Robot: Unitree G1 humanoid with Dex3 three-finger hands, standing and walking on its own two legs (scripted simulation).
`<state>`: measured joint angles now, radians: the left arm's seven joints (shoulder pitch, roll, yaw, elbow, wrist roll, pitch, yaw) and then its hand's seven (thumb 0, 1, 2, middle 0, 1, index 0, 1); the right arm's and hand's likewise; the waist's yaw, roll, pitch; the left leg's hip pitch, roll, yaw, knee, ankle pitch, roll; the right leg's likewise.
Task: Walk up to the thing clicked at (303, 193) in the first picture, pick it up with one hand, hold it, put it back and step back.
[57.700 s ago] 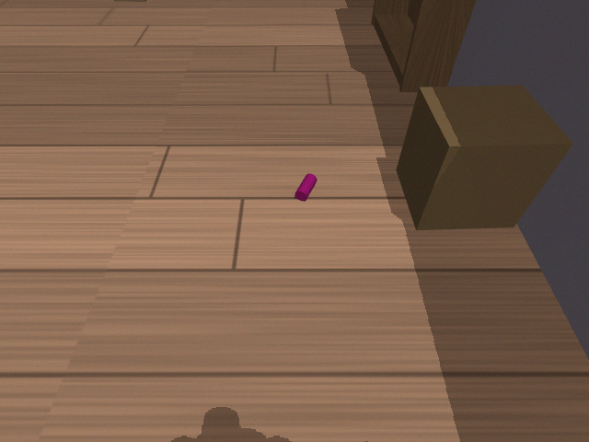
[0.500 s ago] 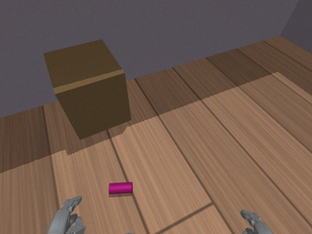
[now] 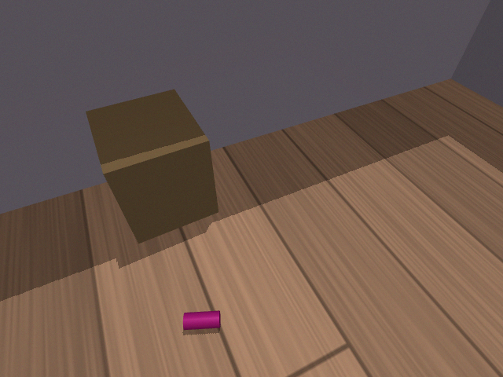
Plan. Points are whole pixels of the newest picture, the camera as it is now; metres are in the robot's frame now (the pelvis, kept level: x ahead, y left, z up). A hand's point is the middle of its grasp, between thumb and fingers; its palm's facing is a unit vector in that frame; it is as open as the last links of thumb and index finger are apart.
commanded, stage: stand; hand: left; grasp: from above
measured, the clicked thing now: (202, 320) +0.48 +0.22 -0.74
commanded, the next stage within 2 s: step back in 1.88 s
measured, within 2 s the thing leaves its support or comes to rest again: neither
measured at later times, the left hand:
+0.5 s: hand out of the picture +0.03 +0.23 -0.15, palm faces +0.02 -0.94 -0.34, open 7.4 cm
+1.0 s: hand out of the picture +0.07 +0.23 -0.15, palm faces +0.01 -0.94 -0.33, open 7.4 cm
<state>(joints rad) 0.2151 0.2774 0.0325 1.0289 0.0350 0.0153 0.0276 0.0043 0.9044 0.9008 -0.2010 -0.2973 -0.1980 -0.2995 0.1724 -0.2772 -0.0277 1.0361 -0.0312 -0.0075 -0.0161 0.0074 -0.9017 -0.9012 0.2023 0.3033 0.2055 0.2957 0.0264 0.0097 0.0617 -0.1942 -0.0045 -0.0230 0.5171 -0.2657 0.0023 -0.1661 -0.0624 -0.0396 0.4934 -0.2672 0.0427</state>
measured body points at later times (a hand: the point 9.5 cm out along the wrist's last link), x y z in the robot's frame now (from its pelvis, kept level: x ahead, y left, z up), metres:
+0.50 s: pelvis -0.01 -0.01 +0.01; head -0.01 -0.01 +0.46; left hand +0.03 +0.28 -0.13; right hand +0.05 -0.30 -0.13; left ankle +0.01 +0.12 -0.74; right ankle +0.00 -0.15 -0.74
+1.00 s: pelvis +0.01 -0.01 +0.01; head +0.02 -0.02 +0.46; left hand +0.07 +0.28 -0.13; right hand +0.08 -0.30 -0.13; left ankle +0.01 +0.12 -0.74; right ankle +0.00 -0.15 -0.74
